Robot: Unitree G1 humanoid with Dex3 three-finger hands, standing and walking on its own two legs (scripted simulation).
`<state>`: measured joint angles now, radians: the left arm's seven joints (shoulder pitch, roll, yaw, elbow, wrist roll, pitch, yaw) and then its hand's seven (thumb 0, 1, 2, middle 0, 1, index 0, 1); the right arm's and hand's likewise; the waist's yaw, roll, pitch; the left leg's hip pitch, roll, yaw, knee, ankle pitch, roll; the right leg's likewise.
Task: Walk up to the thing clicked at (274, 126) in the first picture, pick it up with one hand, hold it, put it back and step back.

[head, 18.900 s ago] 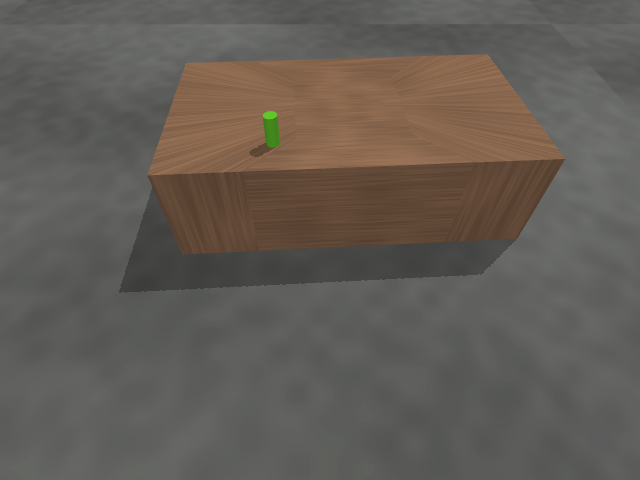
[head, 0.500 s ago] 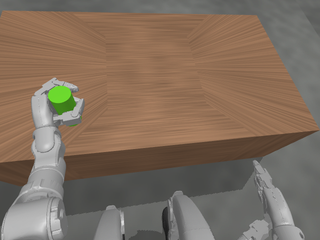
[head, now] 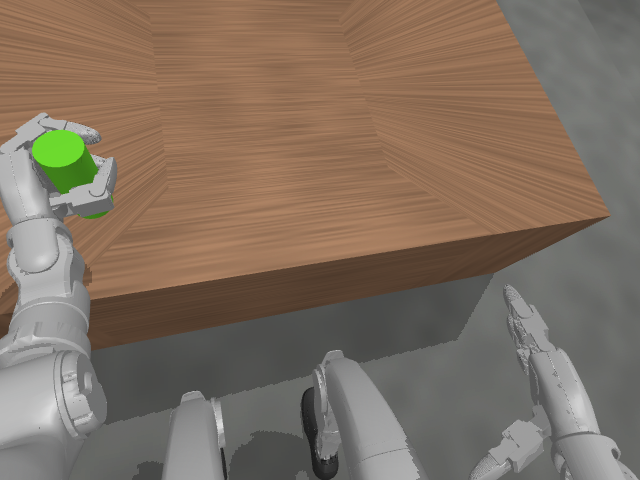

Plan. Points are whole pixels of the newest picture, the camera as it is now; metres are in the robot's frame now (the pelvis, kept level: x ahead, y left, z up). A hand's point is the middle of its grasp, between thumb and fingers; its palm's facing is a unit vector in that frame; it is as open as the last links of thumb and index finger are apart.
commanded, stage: crouch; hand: left
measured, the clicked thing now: (77, 178) +0.50 +0.20 -0.02
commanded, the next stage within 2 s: lower in 0.34 s
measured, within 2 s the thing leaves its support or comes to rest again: rests again in 1.60 s
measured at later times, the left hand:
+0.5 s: hand (90, 167) +0.52 +0.19 -0.04, palm faces +0.19 -0.98 -0.02, open 6.4 cm
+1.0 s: hand (102, 183) +0.53 +0.19 -0.10, palm faces +0.19 -0.98 -0.03, open 6.4 cm
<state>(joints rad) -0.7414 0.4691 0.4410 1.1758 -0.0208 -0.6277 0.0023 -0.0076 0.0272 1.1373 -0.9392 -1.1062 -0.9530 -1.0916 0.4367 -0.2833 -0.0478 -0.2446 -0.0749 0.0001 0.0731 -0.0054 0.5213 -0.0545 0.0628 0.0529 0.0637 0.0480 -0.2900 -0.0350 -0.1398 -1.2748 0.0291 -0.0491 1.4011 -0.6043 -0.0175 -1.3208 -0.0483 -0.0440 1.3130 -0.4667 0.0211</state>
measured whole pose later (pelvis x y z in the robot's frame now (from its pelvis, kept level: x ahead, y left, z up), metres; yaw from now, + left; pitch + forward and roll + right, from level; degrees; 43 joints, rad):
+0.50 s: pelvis +0.00 +0.01 -0.02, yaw -1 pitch +30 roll -4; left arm -0.81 0.55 0.47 1.22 0.02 -0.62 0.03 -0.01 0.03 1.14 -0.94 -1.11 -0.95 -1.09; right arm 0.44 -0.30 -0.06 -0.31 -0.08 0.02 0.09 0.00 0.52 -0.06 0.06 0.05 0.07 0.05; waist -0.34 -0.03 -0.15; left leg -1.37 0.04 -0.06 1.48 -0.63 -0.01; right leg -1.41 -0.04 -0.05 1.37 -0.47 0.03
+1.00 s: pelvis -0.02 +0.00 -0.05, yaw -2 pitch +33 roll -5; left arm -0.87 0.67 0.51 1.27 0.06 -0.63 0.03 -0.01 0.03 1.14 -0.94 -1.11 -0.95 -1.09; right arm 0.44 -0.33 -0.07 -0.42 -0.07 0.00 0.10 0.00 0.52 -0.06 0.07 0.05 0.07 0.05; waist -0.43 -0.05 -0.14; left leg -1.55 0.04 -0.08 1.61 -0.64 -0.02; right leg -1.58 -0.04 -0.06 1.48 -0.48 0.02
